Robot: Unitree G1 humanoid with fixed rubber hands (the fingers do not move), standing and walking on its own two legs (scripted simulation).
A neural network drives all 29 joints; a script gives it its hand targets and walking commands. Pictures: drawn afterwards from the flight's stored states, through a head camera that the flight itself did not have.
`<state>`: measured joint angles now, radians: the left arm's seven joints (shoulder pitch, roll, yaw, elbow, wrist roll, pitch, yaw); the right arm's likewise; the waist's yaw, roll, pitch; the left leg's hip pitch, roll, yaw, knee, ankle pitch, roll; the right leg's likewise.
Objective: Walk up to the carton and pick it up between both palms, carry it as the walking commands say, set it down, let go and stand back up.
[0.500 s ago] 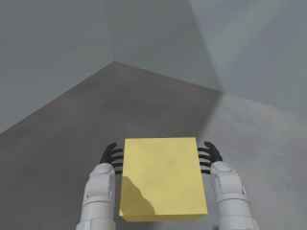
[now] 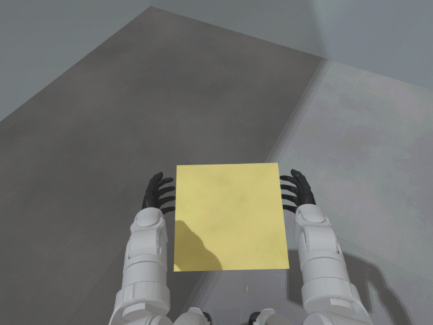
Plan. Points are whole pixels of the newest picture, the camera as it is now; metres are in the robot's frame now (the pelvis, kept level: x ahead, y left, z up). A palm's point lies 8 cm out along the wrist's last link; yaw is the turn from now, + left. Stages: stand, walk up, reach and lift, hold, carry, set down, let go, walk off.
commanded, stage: set down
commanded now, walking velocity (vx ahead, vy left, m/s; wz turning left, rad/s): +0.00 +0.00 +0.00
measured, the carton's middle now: (227, 219) +0.35 +0.02 -0.12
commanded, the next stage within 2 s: none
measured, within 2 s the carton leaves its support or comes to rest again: neither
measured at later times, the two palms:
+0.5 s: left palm (163, 210) +0.37 +0.16 -0.12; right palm (291, 209) +0.38 -0.14 -0.12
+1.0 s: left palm (171, 212) +0.40 +0.16 -0.20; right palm (282, 212) +0.41 -0.13 -0.21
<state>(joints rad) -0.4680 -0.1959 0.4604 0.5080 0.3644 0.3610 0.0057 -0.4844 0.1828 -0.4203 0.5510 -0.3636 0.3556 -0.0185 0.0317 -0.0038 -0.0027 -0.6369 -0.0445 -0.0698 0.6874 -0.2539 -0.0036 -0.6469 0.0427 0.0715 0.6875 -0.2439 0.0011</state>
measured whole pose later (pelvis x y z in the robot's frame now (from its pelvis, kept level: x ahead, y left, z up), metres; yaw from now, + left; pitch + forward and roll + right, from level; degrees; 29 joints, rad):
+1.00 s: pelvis -0.02 +0.00 -0.14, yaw +0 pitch +42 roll +1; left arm -0.73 -0.09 0.45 0.60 0.23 0.28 0.05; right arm -0.73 0.11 -0.41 0.61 -0.22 0.28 -0.11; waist 0.03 -0.02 -0.26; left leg -1.61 -0.08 -0.08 1.34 -0.46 -0.03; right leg -1.63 0.09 0.08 1.34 -0.44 0.02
